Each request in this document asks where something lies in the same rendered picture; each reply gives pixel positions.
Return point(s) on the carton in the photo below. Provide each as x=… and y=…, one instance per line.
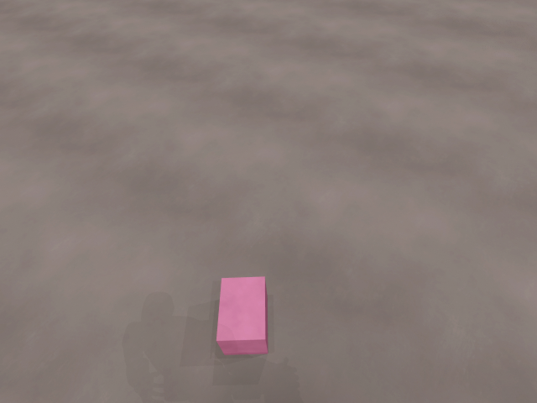
x=243, y=316

